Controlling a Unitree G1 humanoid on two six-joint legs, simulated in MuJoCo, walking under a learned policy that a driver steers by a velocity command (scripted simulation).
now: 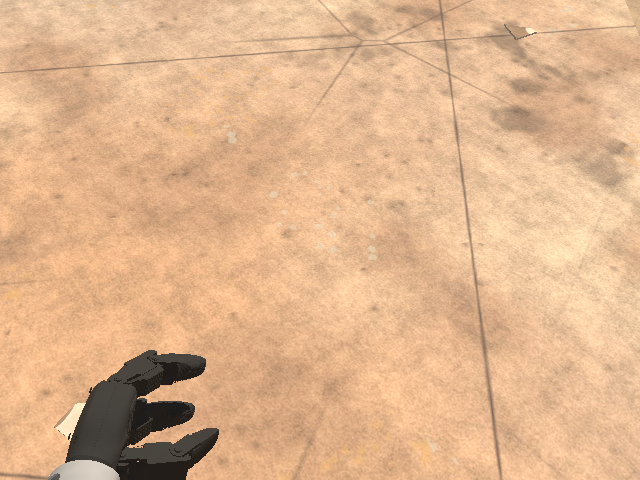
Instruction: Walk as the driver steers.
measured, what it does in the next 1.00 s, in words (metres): walks ahead: right foot, then left foot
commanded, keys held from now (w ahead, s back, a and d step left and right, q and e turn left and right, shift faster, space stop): w+q+shift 0.06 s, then w+shift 0.40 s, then w+e+shift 0.54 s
